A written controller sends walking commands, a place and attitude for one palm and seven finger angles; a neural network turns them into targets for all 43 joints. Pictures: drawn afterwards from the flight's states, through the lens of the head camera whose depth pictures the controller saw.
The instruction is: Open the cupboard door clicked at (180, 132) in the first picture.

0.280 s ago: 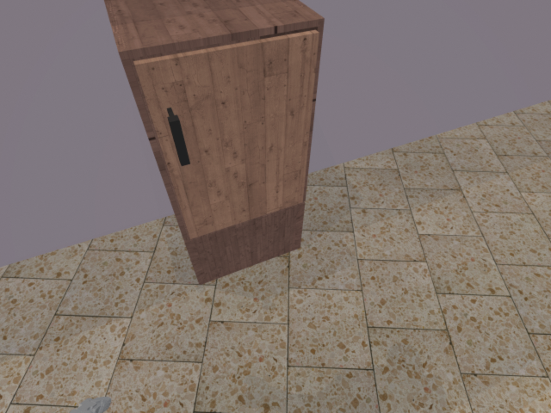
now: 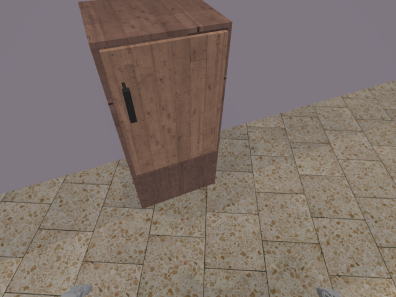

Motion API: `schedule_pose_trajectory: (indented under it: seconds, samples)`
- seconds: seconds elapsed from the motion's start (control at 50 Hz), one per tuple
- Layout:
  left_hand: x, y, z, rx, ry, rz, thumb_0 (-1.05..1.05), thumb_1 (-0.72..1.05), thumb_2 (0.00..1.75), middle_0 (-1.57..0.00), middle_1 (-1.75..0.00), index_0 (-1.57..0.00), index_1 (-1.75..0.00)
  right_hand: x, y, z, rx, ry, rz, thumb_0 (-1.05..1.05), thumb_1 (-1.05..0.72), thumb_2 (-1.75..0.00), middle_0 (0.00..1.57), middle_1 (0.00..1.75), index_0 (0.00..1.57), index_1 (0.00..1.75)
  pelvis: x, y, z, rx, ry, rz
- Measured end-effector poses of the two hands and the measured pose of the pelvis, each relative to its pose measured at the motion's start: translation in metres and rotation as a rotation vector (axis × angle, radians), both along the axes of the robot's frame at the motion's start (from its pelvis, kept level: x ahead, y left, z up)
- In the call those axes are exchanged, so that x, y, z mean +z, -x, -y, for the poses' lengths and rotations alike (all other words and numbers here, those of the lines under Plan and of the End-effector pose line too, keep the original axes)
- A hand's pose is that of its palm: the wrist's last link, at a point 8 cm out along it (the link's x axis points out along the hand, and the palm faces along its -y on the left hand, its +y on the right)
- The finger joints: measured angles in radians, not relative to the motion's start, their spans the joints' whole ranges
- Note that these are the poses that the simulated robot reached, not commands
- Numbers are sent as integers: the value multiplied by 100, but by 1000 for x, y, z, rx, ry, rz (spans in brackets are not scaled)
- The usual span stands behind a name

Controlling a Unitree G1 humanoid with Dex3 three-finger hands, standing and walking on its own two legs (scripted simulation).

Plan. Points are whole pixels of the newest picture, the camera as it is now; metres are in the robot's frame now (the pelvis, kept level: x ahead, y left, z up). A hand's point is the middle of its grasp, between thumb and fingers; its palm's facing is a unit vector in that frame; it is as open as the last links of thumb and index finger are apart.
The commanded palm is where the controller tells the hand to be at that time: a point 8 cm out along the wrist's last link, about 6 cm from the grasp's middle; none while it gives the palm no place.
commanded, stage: stand and wait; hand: left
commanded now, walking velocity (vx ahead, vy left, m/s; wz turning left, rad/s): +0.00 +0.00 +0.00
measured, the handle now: (128, 102) +0.69 +0.28 -0.01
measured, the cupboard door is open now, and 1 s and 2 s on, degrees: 0 0 0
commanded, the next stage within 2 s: look at it before walking up in 0.84 s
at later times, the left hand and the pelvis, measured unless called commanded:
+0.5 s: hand out of the picture +0.05 +0.23 -0.15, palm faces +0.00 -0.94 -0.35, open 7.4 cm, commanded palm none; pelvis -0.02 -0.02 +0.01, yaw +0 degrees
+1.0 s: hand out of the picture +0.05 +0.22 -0.15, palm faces -0.02 -0.94 -0.33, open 7.4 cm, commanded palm none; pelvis -0.03 -0.02 +0.01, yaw +0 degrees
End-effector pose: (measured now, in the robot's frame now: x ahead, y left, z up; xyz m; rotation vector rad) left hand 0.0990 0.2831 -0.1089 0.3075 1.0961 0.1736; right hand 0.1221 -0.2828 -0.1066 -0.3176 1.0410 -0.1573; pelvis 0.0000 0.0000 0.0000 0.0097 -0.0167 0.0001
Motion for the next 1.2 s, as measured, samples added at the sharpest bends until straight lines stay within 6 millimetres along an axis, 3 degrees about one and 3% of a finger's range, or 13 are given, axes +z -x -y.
schedule_pose_trajectory:
  seconds: [0.28,0.5,0.92,1.2]
  samples:
    - [-4,45,4,43,-8,-108,1,91,90,-21,-30,-20,-30,-9,49,18,-45,6,-129,1,-90,-90,21,30,20,30,4,9,11,3,2,11]
    - [1,53,7,47,-19,-103,1,91,90,-21,-30,-20,-30,-13,75,25,-64,-3,-165,1,-91,-90,21,30,20,30,6,20,16,2,1,22]
    - [-2,58,15,32,-2,-109,1,91,90,-21,-30,-20,-30,-12,92,29,-71,-3,-190,1,-91,-90,21,30,20,30,7,28,20,-2,3,12]
    - [-2,55,11,40,-5,-112,1,91,90,-21,-30,-20,-30,-10,81,26,-67,1,-177,1,-91,-90,21,30,20,30,8,23,18,-2,4,12]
